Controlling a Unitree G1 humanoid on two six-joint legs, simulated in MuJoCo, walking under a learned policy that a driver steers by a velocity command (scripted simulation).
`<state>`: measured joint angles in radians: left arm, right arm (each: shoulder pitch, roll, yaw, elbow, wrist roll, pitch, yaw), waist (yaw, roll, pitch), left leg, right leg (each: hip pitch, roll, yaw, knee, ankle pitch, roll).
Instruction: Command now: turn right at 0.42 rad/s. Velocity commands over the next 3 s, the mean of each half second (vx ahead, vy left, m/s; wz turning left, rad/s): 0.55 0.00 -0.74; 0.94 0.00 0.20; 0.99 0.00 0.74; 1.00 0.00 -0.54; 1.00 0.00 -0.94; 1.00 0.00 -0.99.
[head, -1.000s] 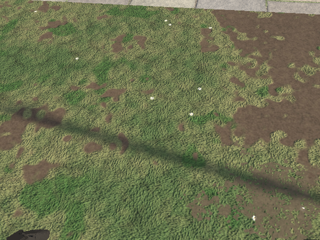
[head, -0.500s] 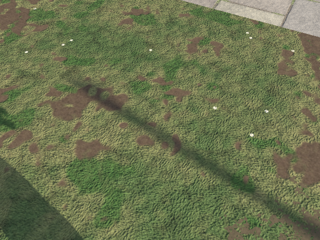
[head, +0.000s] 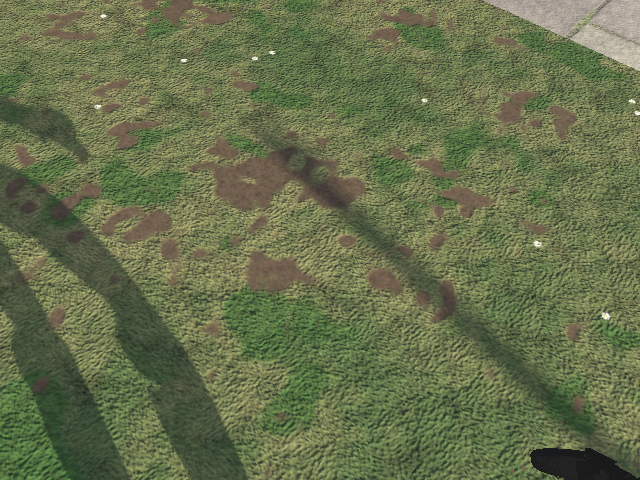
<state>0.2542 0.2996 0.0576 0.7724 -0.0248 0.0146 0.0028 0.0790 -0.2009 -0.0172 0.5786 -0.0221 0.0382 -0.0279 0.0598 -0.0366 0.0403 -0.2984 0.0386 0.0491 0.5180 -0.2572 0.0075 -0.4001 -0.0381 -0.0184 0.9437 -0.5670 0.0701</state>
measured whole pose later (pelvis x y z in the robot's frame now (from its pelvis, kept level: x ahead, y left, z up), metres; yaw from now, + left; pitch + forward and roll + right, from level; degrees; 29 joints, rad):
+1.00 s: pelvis +0.49 -0.29 -0.02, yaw -15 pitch -1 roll +2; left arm 0.19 0.24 -0.02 0.74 0.06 -0.10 0.00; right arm 0.40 -0.32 -0.07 0.86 -0.02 -0.01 0.02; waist -0.06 0.00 0.04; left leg -0.34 -0.23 0.05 0.58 -0.24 0.21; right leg -0.33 0.04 0.08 1.44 -0.28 -0.02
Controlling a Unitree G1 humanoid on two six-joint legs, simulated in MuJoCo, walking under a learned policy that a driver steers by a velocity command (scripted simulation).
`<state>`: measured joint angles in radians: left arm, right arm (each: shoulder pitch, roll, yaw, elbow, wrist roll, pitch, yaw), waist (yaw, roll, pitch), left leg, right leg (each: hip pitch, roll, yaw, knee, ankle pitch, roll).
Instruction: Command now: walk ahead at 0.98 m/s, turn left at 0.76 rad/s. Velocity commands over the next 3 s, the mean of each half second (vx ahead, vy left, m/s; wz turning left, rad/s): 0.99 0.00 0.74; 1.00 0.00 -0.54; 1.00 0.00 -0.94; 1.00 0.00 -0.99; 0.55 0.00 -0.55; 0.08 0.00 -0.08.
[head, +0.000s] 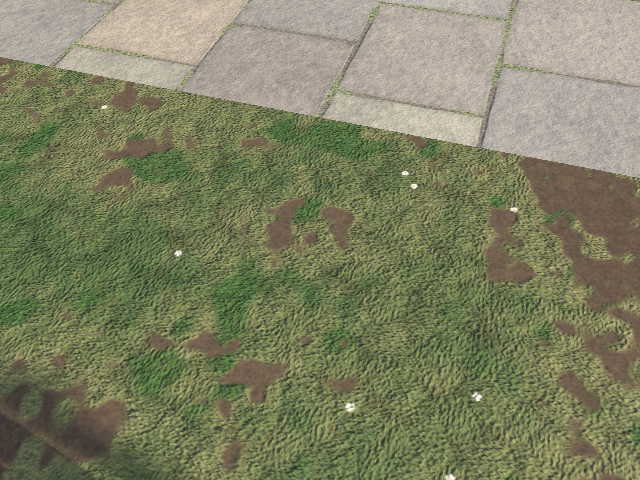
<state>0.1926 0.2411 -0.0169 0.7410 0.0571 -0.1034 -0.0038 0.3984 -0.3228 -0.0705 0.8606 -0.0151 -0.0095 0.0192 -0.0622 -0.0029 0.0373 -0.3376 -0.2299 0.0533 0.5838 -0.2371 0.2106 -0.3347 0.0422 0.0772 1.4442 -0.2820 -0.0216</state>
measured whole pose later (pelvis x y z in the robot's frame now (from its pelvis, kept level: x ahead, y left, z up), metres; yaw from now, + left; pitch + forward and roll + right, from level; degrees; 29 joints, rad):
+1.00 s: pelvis +0.89 +0.15 +0.01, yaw +4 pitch +2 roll +2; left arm 0.09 0.33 0.06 0.70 0.02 -0.01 -0.08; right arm 0.49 -0.31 -0.05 0.90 -0.02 -0.11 -0.01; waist -0.05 -0.04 0.00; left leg 0.12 -0.01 0.23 0.25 -0.38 -0.03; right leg -0.81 -0.08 -0.07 1.01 -0.05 -0.10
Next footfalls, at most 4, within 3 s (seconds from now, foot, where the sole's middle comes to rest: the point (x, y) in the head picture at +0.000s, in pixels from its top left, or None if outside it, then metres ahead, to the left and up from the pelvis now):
0.32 right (393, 452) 0.54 -0.13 -0.75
0.70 left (217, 367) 0.76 0.24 -0.75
1.14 right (271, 218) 1.21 0.11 -0.75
1.54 left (247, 120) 1.65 0.19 -0.75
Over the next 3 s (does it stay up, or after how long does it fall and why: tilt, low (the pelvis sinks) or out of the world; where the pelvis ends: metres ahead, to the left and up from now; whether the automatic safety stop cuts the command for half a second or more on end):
stays up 2.00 -0.45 0.02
